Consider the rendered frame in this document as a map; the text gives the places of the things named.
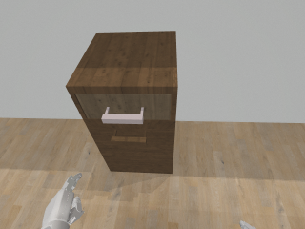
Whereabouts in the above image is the handle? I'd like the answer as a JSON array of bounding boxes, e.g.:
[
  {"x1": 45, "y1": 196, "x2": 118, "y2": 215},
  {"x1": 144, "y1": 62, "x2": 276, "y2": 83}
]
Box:
[
  {"x1": 101, "y1": 107, "x2": 144, "y2": 124},
  {"x1": 111, "y1": 136, "x2": 147, "y2": 146}
]

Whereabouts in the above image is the left robot hand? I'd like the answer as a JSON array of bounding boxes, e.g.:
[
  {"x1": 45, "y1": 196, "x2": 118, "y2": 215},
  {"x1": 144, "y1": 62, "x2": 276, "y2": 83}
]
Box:
[{"x1": 42, "y1": 173, "x2": 85, "y2": 227}]

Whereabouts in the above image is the drawer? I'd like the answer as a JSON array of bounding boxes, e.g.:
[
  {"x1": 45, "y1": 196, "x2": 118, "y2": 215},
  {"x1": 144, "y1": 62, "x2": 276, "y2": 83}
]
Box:
[{"x1": 75, "y1": 94, "x2": 172, "y2": 120}]

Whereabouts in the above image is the cabinet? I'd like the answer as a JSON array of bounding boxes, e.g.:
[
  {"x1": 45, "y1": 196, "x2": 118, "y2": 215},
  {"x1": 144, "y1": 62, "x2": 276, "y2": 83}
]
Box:
[{"x1": 65, "y1": 31, "x2": 178, "y2": 174}]

